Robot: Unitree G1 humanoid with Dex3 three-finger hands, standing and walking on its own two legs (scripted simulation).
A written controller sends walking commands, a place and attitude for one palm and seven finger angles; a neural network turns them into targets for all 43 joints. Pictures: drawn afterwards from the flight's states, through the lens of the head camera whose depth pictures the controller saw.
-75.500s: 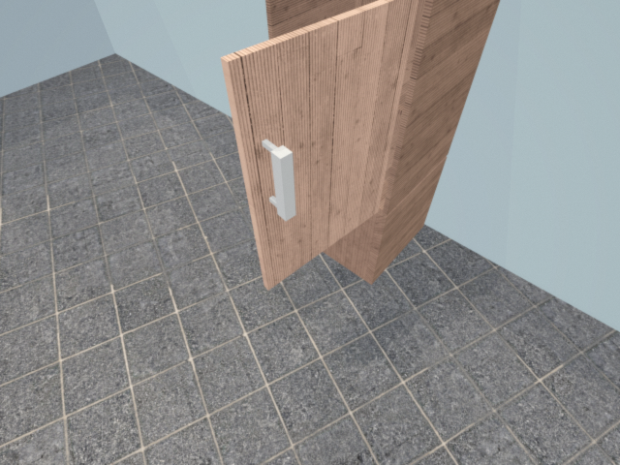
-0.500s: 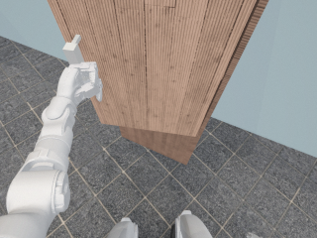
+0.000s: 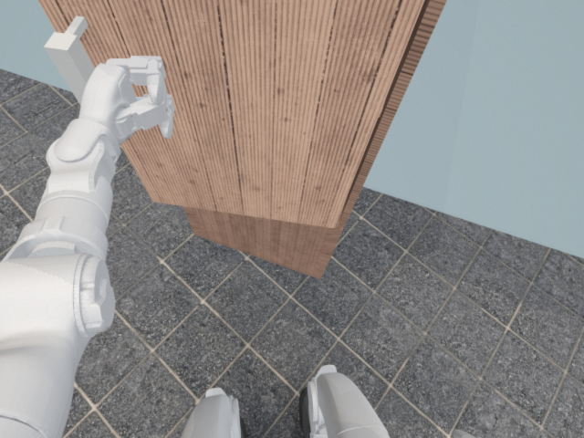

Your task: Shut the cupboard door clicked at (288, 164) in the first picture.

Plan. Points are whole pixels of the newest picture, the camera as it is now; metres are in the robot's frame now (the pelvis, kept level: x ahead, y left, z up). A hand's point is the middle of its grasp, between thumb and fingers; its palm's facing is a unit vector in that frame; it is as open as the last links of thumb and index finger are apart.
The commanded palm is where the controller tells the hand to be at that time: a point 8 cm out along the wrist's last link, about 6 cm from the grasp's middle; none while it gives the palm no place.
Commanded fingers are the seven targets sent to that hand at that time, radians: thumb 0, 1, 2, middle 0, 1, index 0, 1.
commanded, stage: push the door shut along its arc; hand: left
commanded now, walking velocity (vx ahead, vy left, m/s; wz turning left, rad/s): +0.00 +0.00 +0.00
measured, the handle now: (97, 83) +0.58 +0.20 +0.10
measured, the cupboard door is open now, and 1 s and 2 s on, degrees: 12 0 0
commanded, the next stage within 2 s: pull the fist back off the door in 0.74 s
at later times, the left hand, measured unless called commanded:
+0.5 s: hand (176, 85) +0.56 +0.10 +0.11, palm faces -0.39 -0.92 -0.03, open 3.3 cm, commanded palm +0.57 +0.13 +0.10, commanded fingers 0.00 0.90 0.90 -1.30 -1.50 -1.30 -1.50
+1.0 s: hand (190, 69) +0.59 +0.08 +0.10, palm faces -0.10 -0.99 +0.08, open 2.7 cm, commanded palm +0.58 +0.10 +0.10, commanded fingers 0.00 0.90 0.90 -1.30 -1.50 -1.30 -1.50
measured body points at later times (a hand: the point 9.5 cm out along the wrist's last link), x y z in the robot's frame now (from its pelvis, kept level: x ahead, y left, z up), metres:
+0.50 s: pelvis +0.00 +0.00 -0.01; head +0.16 +0.01 +0.41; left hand +0.57 +0.15 +0.11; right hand -0.01 -0.28 -0.11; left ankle +0.01 +0.11 -0.66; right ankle +0.06 -0.11 -0.66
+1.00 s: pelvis +0.00 +0.01 -0.02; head +0.17 +0.02 +0.39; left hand +0.59 +0.13 +0.10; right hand -0.04 -0.24 -0.13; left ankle +0.01 +0.11 -0.66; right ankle +0.06 -0.11 -0.66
